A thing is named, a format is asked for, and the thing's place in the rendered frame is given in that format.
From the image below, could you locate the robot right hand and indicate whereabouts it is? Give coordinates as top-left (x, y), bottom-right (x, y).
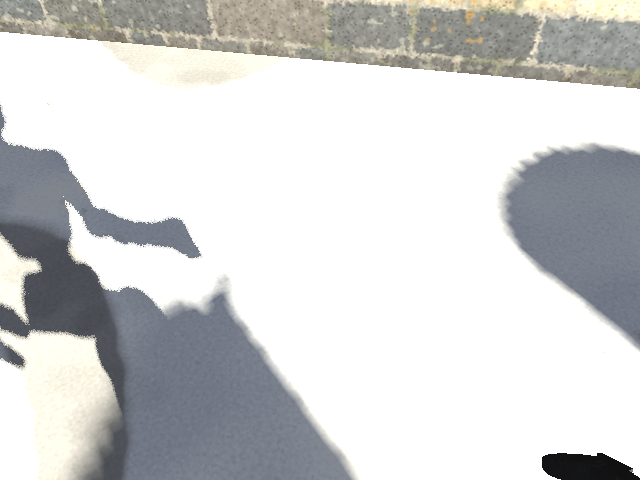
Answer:
top-left (542, 453), bottom-right (640, 480)

